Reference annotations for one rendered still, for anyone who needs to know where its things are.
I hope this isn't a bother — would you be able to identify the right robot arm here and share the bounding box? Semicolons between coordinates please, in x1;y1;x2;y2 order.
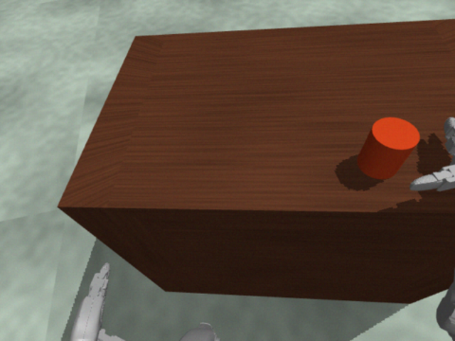
437;269;455;341

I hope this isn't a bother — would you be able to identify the can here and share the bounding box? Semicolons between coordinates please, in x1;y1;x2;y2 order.
357;117;420;179

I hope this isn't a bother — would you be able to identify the left robot hand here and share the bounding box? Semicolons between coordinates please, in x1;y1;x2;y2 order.
70;263;126;341

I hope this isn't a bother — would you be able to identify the right robot hand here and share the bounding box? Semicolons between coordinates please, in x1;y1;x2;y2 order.
409;117;455;192

